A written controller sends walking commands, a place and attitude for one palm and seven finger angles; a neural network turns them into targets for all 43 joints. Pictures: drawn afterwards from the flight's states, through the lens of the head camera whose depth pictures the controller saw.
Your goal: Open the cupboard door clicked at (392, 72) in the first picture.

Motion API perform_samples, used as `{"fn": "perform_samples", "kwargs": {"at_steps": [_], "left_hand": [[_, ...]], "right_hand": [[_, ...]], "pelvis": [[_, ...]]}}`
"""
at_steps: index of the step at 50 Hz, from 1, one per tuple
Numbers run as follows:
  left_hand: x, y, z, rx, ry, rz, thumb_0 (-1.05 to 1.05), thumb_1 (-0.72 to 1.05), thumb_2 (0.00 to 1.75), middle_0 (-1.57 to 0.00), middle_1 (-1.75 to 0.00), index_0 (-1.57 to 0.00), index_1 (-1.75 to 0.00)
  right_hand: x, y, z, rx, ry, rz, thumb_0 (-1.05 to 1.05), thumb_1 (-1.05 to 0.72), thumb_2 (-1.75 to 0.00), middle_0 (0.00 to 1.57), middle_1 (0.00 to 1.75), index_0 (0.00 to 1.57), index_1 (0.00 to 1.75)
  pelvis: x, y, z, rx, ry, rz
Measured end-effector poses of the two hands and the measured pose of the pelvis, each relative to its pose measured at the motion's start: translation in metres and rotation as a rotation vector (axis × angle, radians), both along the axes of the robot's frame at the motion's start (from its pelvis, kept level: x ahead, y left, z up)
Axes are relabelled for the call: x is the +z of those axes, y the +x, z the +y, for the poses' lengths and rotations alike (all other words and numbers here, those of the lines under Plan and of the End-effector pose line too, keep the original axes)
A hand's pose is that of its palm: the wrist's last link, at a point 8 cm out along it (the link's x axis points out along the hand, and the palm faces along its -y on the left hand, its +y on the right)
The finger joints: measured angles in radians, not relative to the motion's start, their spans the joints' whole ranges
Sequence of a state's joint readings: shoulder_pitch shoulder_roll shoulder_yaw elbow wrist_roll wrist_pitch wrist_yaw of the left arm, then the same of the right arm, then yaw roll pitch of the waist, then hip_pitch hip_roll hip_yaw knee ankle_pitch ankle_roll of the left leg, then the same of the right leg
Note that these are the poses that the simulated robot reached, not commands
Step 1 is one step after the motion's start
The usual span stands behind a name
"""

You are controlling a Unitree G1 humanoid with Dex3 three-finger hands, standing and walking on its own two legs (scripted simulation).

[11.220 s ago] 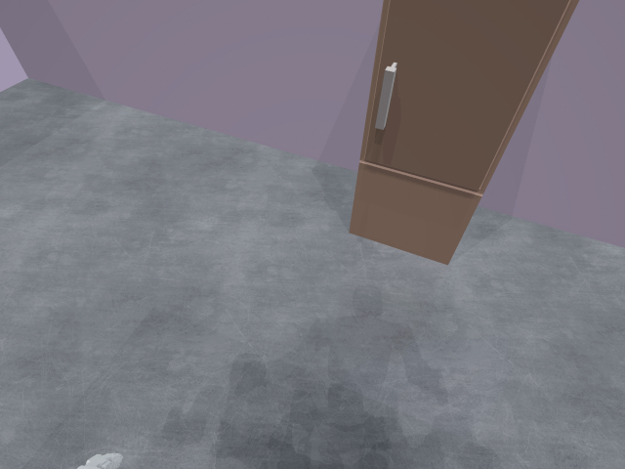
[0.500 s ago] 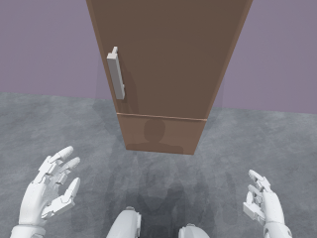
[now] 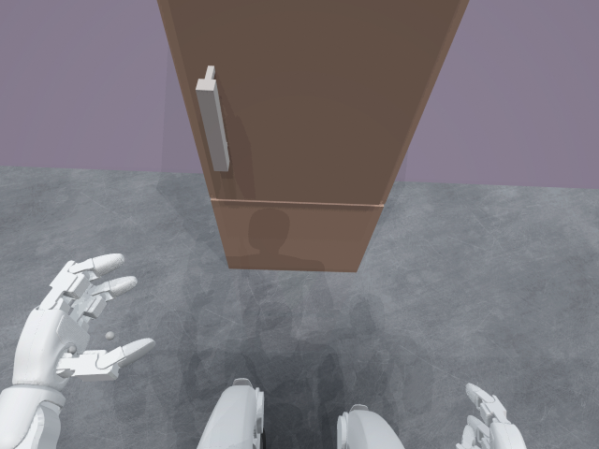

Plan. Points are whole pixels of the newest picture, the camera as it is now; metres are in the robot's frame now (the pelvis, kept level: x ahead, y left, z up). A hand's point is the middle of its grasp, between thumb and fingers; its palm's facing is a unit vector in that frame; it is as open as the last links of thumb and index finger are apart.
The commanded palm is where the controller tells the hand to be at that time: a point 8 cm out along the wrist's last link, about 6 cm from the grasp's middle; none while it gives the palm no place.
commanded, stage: raise the hand with hooked fingers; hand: left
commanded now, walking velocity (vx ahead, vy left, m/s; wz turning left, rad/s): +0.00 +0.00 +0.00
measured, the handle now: (216, 121) +0.62 +0.18 +0.02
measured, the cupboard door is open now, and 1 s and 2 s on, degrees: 0 0 0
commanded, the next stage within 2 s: move the hooked fingers beside the handle in 1.22 s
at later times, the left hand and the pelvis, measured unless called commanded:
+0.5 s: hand (76, 312) +0.27 +0.29 +0.03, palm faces +0.05 -1.00 -0.05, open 13.8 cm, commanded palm +0.25 +0.33 +0.04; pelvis +0.01 +0.02 +0.00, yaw +1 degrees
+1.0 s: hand (93, 292) +0.29 +0.28 +0.03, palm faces +0.04 -1.00 -0.05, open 14.0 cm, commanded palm +0.27 +0.32 +0.04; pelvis +0.01 +0.00 +0.00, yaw +0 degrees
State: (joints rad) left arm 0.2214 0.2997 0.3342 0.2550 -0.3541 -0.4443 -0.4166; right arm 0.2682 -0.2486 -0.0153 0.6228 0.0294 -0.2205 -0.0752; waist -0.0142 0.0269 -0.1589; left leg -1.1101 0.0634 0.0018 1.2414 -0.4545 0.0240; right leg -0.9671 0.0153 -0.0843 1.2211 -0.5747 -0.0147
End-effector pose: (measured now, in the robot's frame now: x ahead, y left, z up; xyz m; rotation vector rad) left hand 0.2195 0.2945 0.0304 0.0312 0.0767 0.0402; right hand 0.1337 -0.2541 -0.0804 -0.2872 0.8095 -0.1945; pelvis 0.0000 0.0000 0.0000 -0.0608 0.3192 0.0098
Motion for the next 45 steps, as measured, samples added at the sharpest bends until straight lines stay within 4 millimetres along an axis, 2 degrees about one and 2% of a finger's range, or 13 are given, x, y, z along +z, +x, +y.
{"fn": "perform_samples", "kwargs": {"at_steps": [5,13,18,22,28,37,45], "left_hand": [[-0.004,0.004,0.009,-0.007,-0.002,-0.008,0.0,-0.04,0.49,-0.27,-0.9,-0.26,-0.91],[0.002,0.011,0.025,0.0,0.013,-0.02,0.0,-0.23,0.41,-0.28,-1.02,-0.28,-1.03],[0.003,0.014,0.036,0.01,0.017,-0.008,0.0,-0.34,0.36,-0.29,-1.1,-0.29,-1.1],[0.005,0.018,0.042,0.012,0.02,-0.009,-0.01,-0.42,0.33,-0.29,-1.14,-0.29,-1.15],[0.006,0.026,0.047,0.005,0.027,-0.008,-0.01,-0.47,0.31,-0.3,-1.18,-0.29,-1.18],[0.006,0.042,0.051,0.004,0.022,-0.008,-0.01,-0.49,0.3,-0.3,-1.19,-0.3,-1.2],[0.007,0.049,0.039,-0.021,0.018,-0.013,-0.01,-0.5,0.3,-0.3,-1.2,-0.29,-1.2]], "right_hand": [[0.008,0.006,0.006,0.019,-0.034,-0.009,0.01,-0.9,-0.9,0.21,0.3,0.21,0.3],[0.021,0.033,0.032,0.086,-0.019,-0.065,0.01,-0.9,-0.9,0.21,0.3,0.21,0.3],[0.024,0.047,0.047,0.127,-0.001,-0.085,0.01,-0.9,-0.9,0.21,0.3,0.21,0.3],[0.023,0.051,0.051,0.142,0.005,-0.084,0.01,-0.9,-0.9,0.21,0.3,0.21,0.3],[0.018,0.048,0.045,0.136,0.0,-0.058,0.01,-0.9,-0.9,0.21,0.3,0.21,0.3],[0.011,0.031,0.022,0.087,-0.022,0.0,0.01,-0.9,-0.9,0.21,0.3,0.21,0.3],[0.008,0.02,0.005,0.048,-0.024,0.02,0.01,-0.9,-0.9,0.21,0.3,0.21,0.3]], "pelvis": [[-0.001,0.0,0.01,0.003,-0.009,0.004],[0.003,0.002,0.022,0.012,-0.023,0.002],[0.004,0.003,0.025,0.018,-0.028,0.004],[0.004,0.005,0.025,0.019,-0.03,0.007],[0.003,0.007,0.022,0.02,-0.029,0.012],[0.001,0.009,0.013,0.014,-0.024,0.025],[0.0,0.011,0.007,0.005,-0.016,0.032]]}}
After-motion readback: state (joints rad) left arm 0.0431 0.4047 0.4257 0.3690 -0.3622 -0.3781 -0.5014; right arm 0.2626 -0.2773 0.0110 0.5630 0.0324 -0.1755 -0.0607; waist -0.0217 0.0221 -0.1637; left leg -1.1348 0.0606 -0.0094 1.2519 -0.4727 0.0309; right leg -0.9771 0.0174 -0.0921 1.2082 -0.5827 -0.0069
